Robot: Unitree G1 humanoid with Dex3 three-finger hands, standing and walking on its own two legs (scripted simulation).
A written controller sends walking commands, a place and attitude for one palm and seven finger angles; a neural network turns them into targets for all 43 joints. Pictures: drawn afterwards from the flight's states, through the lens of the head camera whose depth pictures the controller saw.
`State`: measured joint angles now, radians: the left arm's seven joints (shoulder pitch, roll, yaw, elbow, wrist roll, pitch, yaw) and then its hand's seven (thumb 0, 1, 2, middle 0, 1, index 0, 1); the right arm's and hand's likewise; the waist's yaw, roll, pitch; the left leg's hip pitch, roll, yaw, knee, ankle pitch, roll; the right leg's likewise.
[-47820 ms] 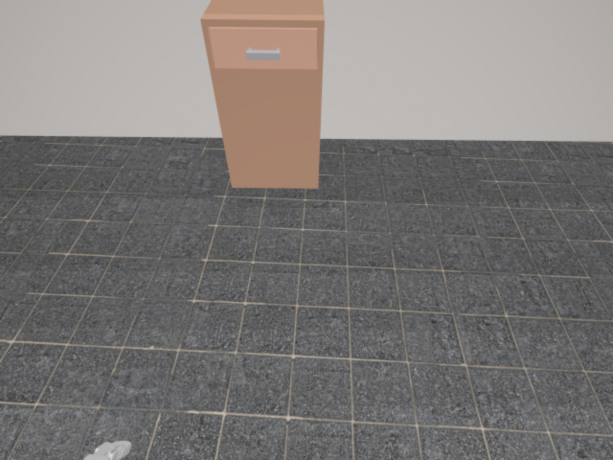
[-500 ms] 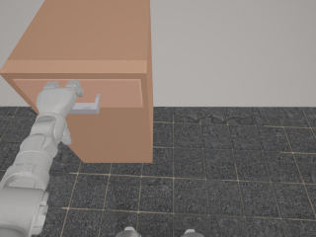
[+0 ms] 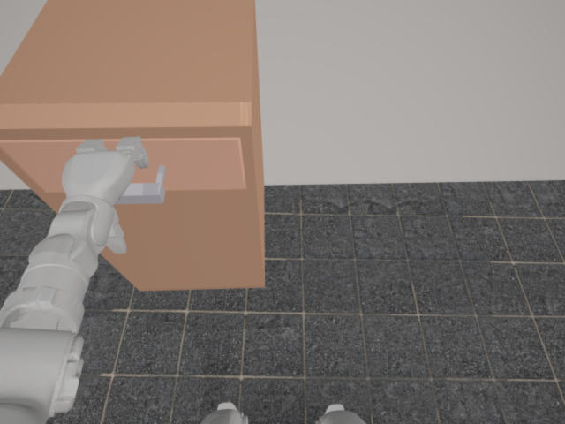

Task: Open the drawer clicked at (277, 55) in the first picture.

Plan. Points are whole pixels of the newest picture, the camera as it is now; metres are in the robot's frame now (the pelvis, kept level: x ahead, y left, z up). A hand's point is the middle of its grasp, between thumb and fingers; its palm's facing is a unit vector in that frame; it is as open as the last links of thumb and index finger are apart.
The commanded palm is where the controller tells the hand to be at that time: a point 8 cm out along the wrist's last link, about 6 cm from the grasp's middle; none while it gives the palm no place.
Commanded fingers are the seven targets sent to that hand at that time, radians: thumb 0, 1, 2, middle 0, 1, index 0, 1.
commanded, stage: move the hooked fingers above the handle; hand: left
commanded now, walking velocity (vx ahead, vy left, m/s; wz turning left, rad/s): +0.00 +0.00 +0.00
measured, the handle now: (130, 182) +0.52 +0.26 -0.04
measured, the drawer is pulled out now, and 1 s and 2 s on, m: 0.00 0.00 0.00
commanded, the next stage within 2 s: none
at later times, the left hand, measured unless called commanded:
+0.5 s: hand (119, 194) +0.45 +0.24 +0.02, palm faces -0.02 -0.06 -1.00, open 13.8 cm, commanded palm +0.44 +0.26 +0.08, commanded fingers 0.00 -0.50 0.30 -0.30 -1.20 -0.30 -1.20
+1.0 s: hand (111, 183) +0.47 +0.26 +0.03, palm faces +0.06 -0.05 -1.00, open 13.8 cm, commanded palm +0.43 +0.27 +0.08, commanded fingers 0.00 -0.50 0.30 -0.30 -1.20 -0.30 -1.20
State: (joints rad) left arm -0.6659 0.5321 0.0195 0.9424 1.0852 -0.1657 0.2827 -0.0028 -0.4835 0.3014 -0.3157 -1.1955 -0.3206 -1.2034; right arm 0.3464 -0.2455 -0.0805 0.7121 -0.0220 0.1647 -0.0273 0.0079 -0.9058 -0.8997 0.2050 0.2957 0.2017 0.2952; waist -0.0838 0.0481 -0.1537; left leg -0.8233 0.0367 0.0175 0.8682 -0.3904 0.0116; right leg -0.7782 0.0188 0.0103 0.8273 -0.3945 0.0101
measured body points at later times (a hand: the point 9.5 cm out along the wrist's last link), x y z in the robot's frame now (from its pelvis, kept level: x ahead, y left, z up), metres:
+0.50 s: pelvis +0.00 +0.00 +0.00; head +0.10 +0.01 +0.44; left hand +0.44 +0.25 +0.07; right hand +0.05 -0.28 -0.12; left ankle +0.00 +0.11 -0.69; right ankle -0.01 -0.13 -0.69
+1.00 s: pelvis +0.00 +0.01 -0.01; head +0.10 +0.01 +0.43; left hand +0.46 +0.26 +0.08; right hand +0.03 -0.27 -0.14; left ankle +0.00 +0.11 -0.69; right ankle -0.01 -0.13 -0.69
